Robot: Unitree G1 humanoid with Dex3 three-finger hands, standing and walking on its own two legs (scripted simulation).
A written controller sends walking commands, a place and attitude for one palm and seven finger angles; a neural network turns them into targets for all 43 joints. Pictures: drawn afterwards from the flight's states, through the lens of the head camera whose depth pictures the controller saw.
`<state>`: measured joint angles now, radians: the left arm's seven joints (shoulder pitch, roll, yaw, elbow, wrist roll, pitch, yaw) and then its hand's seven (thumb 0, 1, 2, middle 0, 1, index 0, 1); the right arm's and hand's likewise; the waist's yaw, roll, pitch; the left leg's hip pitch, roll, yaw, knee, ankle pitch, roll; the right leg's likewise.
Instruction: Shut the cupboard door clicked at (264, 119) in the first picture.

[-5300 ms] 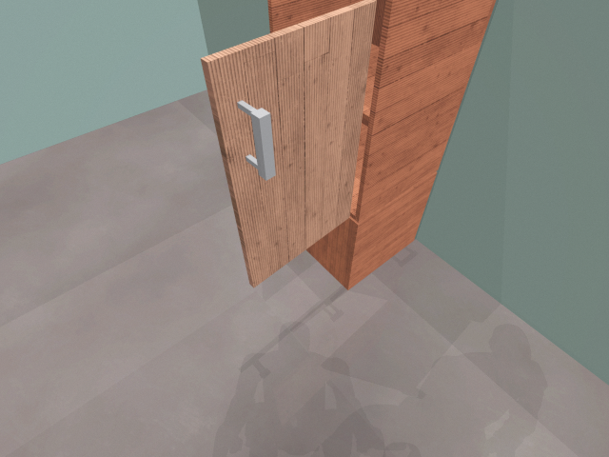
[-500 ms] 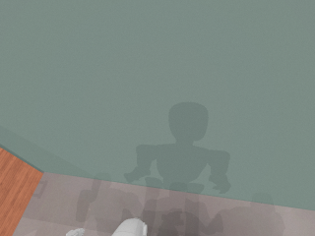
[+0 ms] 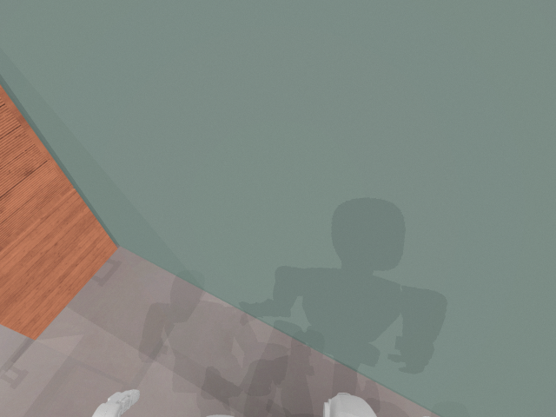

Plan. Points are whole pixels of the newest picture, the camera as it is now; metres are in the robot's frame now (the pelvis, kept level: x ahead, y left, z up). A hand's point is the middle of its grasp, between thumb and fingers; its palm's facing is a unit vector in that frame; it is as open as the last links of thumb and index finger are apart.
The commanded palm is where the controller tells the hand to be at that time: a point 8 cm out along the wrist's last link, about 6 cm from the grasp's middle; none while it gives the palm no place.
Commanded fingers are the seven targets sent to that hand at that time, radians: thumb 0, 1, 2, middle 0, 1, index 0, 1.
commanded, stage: turn to face it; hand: left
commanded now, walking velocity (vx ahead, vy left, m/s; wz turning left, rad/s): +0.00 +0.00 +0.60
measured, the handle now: out of the picture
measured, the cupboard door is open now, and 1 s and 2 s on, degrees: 94 94 94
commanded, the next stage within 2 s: take the last steps up to it in 1.82 s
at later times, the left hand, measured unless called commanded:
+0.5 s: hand out of the picture +0.02 +0.16 -0.18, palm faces +0.34 -0.92 -0.21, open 7.4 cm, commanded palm none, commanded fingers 0.00 0.90 0.90 -0.20 -0.30 -0.20 -0.30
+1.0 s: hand out of the picture +0.00 +0.15 -0.15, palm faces +0.58 -0.76 -0.29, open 7.4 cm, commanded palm none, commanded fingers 0.00 0.90 0.90 -0.20 -0.30 -0.20 -0.30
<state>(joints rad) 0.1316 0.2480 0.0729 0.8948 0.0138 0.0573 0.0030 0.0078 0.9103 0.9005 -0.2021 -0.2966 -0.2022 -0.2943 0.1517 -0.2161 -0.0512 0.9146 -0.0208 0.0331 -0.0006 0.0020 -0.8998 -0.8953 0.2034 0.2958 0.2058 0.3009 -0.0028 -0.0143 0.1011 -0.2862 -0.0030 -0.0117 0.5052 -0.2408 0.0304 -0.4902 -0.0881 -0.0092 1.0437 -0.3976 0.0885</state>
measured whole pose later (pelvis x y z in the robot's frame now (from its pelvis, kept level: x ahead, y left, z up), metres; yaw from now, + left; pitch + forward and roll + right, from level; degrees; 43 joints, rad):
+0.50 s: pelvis +0.01 -0.04 -0.01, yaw +20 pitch +1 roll +1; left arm 0.20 0.19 0.04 0.89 0.02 0.01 0.01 0.01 0.90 0.90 -0.21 -0.30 -0.21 -0.30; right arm 0.13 -0.24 -0.07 0.93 -0.01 0.07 0.03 0.01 -0.90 -0.90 0.20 0.30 0.20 0.30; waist -0.01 -0.03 0.12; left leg -0.35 0.03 0.10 0.68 -0.36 -0.06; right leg -0.21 -0.16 -0.25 0.60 -0.38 0.03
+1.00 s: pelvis +0.03 -0.07 -0.01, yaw +37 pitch +0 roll +1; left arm 0.17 0.19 0.04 0.87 0.02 0.02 0.02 0.00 0.91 0.90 -0.20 -0.30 -0.20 -0.29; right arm 0.16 -0.26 -0.10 0.94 -0.02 0.09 0.02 0.01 -0.90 -0.90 0.20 0.30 0.20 0.30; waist -0.02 0.06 0.08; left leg -0.50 -0.03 -0.04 1.09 -0.43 -0.04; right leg -0.26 -0.07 -0.11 0.57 -0.32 0.00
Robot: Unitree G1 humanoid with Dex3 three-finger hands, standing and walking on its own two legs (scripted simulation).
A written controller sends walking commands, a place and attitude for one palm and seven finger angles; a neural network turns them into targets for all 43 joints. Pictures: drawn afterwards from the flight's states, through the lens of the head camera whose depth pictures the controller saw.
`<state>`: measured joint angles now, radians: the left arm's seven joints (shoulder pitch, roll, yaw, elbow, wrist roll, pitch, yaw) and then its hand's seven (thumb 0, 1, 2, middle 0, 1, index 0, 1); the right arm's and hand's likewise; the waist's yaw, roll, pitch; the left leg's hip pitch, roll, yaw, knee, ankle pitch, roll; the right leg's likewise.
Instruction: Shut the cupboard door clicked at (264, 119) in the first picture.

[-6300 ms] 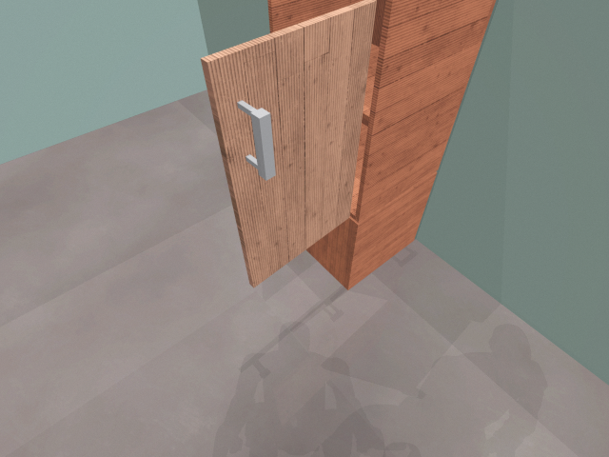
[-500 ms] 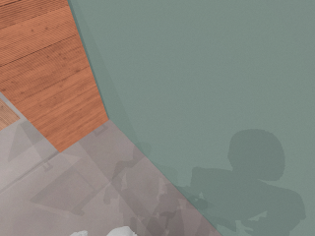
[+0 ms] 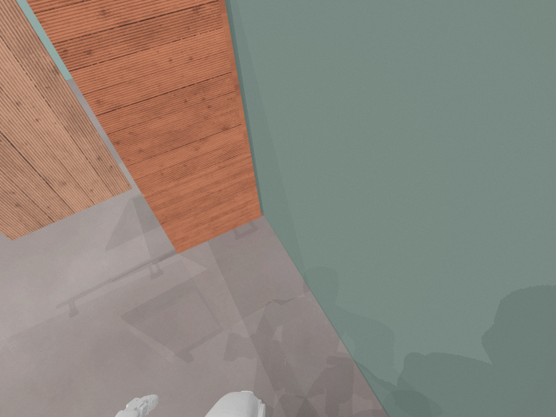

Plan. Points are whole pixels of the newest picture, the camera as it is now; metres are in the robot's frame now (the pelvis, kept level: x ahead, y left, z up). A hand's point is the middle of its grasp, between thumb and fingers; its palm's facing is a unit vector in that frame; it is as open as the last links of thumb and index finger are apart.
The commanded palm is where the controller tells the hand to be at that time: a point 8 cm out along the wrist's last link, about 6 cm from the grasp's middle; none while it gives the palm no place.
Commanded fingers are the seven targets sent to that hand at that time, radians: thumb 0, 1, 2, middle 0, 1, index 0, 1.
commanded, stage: turn to face it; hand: left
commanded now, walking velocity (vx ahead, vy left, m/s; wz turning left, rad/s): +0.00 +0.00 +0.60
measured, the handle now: out of the picture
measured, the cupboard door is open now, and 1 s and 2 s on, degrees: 94 94 94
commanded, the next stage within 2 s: take the last steps up to it in 0.82 s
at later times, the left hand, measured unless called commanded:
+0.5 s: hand out of the picture +0.04 +0.25 -0.16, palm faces +0.32 -0.92 -0.25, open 7.4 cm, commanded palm none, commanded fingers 0.00 0.90 0.90 -0.20 -0.30 -0.20 -0.30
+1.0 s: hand out of the picture -0.05 +0.20 -0.18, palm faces +0.53 -0.83 -0.19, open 7.3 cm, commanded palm none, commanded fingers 0.00 0.90 0.90 -0.20 -0.30 -0.20 -0.30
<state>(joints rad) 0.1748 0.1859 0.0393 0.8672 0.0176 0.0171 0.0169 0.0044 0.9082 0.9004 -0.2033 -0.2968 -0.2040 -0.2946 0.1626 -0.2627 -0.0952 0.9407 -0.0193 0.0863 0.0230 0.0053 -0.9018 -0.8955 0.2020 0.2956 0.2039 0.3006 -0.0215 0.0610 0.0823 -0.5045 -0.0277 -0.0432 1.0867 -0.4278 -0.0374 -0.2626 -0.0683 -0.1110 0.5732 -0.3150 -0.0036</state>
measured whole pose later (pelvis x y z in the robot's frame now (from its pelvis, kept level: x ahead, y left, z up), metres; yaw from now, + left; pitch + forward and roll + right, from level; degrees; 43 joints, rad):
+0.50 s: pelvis +0.01 +0.02 +0.01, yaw +17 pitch +1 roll -1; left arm 0.15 0.25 0.07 0.91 0.01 0.06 0.01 0.01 0.91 0.90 -0.20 -0.30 -0.20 -0.29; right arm 0.15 -0.22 -0.05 0.92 -0.03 0.03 0.00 0.00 -0.90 -0.90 0.20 0.30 0.21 0.30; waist 0.00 -0.01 0.09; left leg -0.27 -0.01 -0.02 0.51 -0.25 0.03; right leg -0.45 -0.08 -0.03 0.96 -0.44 0.08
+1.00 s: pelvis +0.01 +0.02 -0.01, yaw +29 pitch +0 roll +0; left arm 0.24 0.21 0.05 0.97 0.01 0.03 0.01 0.00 0.91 0.90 -0.21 -0.30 -0.21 -0.30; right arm 0.13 -0.20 -0.05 0.97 -0.02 0.03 0.01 0.00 -0.90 -0.90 0.20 0.30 0.20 0.30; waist 0.02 -0.05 0.10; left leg -0.29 -0.01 0.06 0.60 -0.31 0.04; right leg -0.30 -0.13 -0.12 0.75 -0.48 0.05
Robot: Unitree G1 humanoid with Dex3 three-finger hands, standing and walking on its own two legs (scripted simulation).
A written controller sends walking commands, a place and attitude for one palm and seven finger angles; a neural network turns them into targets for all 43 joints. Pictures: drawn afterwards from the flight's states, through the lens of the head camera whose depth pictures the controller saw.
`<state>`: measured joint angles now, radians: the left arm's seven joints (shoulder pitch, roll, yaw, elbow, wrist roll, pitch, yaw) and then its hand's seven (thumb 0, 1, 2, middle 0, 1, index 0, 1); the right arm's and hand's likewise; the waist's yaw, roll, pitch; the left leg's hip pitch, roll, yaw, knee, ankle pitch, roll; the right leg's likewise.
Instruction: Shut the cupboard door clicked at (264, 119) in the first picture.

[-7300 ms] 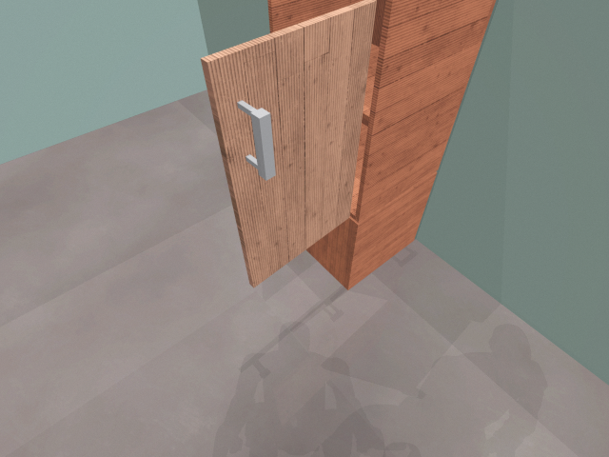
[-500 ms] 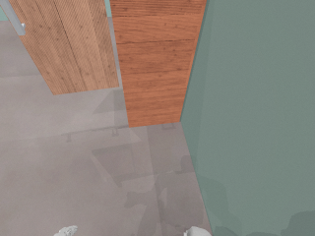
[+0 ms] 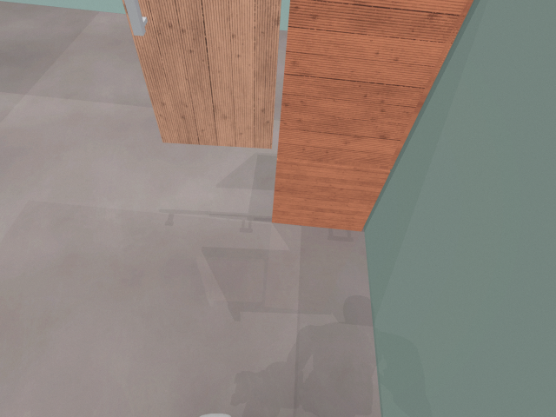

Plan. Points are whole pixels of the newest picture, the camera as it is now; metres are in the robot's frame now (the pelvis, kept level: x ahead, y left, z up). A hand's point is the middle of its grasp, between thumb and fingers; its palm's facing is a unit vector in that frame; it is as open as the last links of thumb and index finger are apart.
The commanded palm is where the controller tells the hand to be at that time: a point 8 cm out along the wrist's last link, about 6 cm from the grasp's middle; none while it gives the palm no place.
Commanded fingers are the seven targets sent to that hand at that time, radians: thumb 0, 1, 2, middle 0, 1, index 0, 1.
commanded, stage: take the last steps up to it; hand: left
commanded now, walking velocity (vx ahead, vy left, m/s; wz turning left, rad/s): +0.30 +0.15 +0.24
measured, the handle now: (135, 0) +0.89 +0.40 +0.12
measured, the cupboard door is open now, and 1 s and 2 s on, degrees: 94 94 94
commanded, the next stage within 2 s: come to a stop and stand still in 1.38 s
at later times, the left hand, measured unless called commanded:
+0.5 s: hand out of the picture +0.08 +0.18 -0.14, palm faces +0.15 -0.97 -0.21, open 7.3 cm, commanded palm none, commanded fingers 0.00 0.90 0.90 -0.20 -0.30 -0.20 -0.30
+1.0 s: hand (109, 321) +0.27 +0.31 -0.15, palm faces +0.14 -0.97 -0.19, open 7.4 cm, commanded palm none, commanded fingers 0.00 0.90 0.90 -0.20 -0.30 -0.20 -0.30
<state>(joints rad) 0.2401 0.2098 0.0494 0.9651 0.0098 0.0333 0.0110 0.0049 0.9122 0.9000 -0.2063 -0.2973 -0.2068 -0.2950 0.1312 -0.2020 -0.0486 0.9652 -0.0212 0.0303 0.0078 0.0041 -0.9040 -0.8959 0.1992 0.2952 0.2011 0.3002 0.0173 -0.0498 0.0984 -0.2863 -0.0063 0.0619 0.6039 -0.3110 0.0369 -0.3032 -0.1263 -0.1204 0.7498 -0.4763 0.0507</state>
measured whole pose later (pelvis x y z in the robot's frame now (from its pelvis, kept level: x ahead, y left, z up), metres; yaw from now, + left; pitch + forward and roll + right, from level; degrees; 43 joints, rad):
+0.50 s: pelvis +0.07 +0.00 +0.02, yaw +5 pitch +0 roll +1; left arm 0.30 0.14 0.04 1.03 0.02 -0.05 0.00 0.00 0.92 0.90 -0.20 -0.30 -0.20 -0.29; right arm 0.27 -0.21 -0.07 1.05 -0.03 0.04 0.03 0.01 -0.91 -0.90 0.20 0.30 0.20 0.30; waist -0.01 0.02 0.03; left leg -0.52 0.05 0.02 1.07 -0.22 -0.03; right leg -0.15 -0.08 -0.14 0.40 -0.24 0.01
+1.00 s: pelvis +0.22 +0.12 +0.02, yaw +5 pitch +0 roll +1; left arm 0.18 0.18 0.06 1.04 0.02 -0.01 -0.02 0.01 0.91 0.90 -0.20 -0.30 -0.20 -0.29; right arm 0.28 -0.16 -0.04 1.05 -0.03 -0.08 -0.02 -0.01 -0.93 -0.90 0.20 0.30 0.20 0.30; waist 0.01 -0.02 0.05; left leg -0.12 -0.02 0.20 0.35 -0.23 0.06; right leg -0.57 -0.10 -0.08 1.02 -0.24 0.00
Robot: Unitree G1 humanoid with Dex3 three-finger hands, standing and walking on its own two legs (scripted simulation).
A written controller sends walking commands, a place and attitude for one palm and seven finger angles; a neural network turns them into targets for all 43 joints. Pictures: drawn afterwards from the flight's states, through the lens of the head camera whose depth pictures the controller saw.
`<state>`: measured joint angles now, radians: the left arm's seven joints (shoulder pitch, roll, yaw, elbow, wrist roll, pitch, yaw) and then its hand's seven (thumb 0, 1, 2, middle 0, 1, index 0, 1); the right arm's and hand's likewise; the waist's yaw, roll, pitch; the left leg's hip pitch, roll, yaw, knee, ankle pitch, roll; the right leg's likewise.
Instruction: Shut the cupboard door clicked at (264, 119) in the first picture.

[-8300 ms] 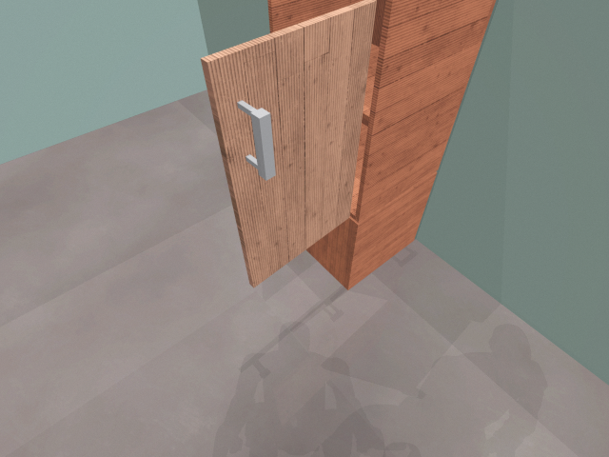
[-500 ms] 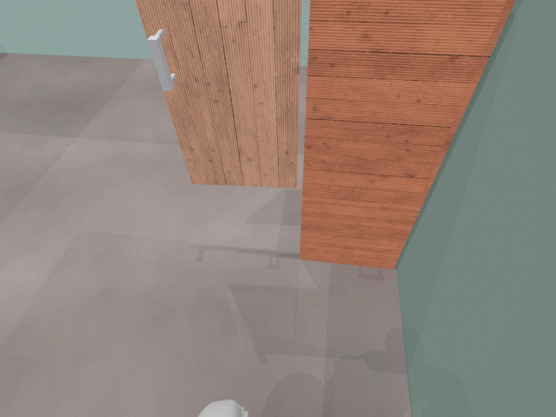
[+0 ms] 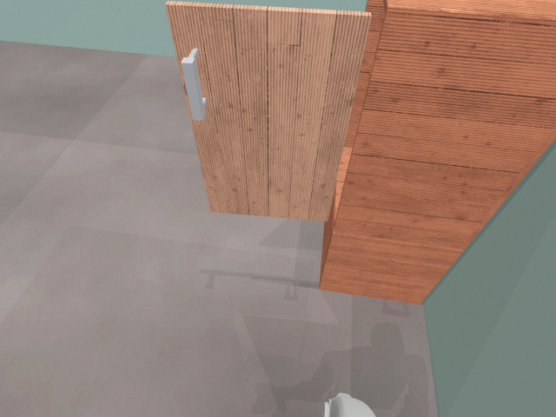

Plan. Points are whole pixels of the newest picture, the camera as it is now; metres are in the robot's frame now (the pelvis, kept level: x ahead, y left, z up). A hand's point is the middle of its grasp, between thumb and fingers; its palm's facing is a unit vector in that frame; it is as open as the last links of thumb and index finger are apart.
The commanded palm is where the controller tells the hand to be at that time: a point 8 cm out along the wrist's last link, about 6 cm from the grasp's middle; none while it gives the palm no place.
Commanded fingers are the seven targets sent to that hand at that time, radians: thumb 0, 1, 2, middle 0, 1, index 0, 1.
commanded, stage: take the last steps up to it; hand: left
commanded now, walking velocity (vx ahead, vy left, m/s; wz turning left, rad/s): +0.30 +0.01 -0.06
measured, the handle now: (196, 84) +0.69 +0.22 +0.10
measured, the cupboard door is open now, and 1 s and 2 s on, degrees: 94 94 94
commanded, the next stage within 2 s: come to a stop and stand still in 0.38 s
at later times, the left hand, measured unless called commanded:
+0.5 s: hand (191, 379) +0.21 +0.17 -0.17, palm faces +0.03 -0.98 -0.19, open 7.2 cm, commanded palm none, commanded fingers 0.00 0.90 0.90 -0.20 -0.30 -0.20 -0.30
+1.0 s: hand (194, 350) +0.26 +0.17 -0.18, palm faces -0.02 -0.96 -0.27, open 7.4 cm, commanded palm none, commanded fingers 0.00 0.90 0.90 -0.20 -0.30 -0.20 -0.30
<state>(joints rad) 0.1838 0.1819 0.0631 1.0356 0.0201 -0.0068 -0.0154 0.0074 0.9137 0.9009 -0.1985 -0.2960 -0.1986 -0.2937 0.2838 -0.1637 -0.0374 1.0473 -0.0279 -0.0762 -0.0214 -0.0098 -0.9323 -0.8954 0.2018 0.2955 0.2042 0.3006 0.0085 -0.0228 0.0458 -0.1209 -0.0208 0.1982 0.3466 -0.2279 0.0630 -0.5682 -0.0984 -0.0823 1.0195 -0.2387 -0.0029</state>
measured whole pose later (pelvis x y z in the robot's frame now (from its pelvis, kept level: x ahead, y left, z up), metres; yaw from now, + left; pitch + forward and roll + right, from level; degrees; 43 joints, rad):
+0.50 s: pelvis +0.17 -0.01 +0.00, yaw -1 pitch +0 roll -1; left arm 0.25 0.17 0.06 1.07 0.01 -0.06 0.01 -0.02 0.95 0.90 -0.20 -0.30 -0.20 -0.29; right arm 0.24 -0.16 -0.05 1.07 -0.02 -0.02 0.00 0.01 -0.93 -0.90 0.20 0.30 0.20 0.30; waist 0.00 0.00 0.05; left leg -0.42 0.08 0.07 0.70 -0.28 -0.04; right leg -0.16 -0.01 -0.14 0.38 -0.23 -0.03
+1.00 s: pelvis +0.18 -0.03 -0.02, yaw -4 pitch +0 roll +1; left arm 0.20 0.22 0.07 0.98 0.02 0.03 0.01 0.00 0.91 0.90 -0.20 -0.30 -0.20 -0.29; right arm 0.16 -0.20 -0.06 1.03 -0.02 0.04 -0.03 0.00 -0.91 -0.90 0.20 0.30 0.21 0.30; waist 0.00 0.01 0.05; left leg -0.38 0.09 0.11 0.57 -0.20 -0.02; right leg -0.25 -0.06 -0.02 0.58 -0.37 0.00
